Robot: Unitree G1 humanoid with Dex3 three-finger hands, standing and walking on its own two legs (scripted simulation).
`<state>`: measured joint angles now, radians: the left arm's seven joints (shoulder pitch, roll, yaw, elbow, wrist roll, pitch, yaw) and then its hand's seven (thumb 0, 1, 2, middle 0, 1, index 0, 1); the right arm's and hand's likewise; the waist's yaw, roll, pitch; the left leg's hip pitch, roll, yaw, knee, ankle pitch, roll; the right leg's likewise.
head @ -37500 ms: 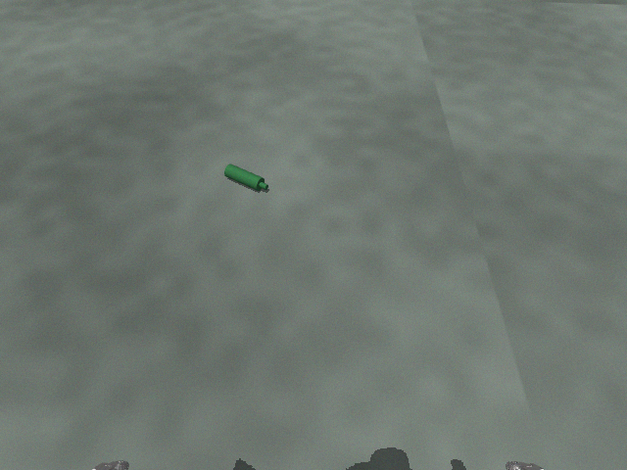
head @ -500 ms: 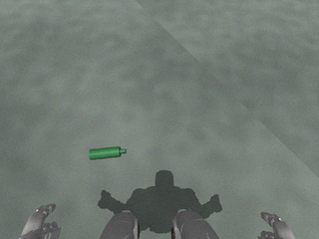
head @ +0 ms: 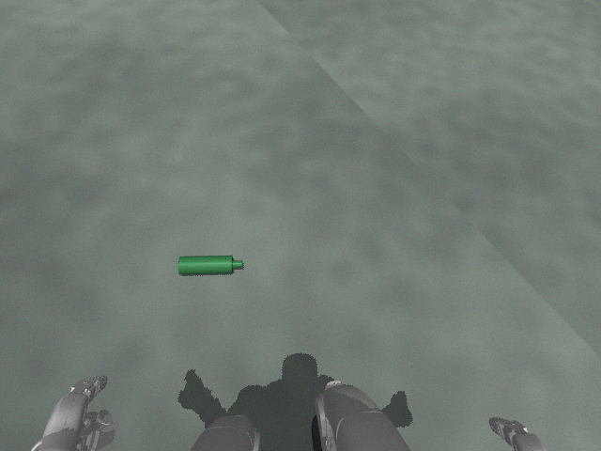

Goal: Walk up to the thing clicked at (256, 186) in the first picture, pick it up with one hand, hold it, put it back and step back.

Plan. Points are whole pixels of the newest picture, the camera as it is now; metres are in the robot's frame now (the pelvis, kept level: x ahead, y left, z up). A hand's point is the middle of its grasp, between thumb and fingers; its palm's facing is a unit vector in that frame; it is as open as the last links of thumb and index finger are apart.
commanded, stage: step back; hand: left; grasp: from above
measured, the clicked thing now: (211, 264) +0.68 +0.26 -0.73
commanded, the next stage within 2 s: none
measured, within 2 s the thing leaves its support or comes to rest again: neither
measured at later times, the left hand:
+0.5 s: hand out of the picture -0.12 +0.22 -0.13, palm faces -0.05 -0.91 -0.42, open 7.3 cm
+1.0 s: hand out of the picture -0.24 +0.20 -0.14, palm faces +0.06 -0.94 -0.35, open 7.3 cm
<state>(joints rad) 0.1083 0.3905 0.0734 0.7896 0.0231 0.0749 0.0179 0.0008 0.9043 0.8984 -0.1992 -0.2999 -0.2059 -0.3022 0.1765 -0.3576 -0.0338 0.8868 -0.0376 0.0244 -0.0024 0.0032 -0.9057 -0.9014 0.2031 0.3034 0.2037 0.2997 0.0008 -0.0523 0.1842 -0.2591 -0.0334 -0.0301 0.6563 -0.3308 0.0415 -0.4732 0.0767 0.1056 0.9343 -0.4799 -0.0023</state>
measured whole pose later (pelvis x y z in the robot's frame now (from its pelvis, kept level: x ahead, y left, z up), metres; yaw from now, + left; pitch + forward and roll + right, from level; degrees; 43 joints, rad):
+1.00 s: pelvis -0.34 -0.06 +0.00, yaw +2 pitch -1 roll -1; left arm 0.14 0.37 0.06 0.83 0.01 0.07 0.01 0.00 0.90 0.90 -0.20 -0.30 -0.21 -0.30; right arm 0.19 -0.37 -0.03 0.86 -0.05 0.04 -0.01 0.00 -0.90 -0.90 0.21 0.30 0.21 0.30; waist 0.01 -0.02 0.12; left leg -0.33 0.01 -0.02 0.61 -0.26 0.02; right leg -0.43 0.08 0.10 1.15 -0.50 0.00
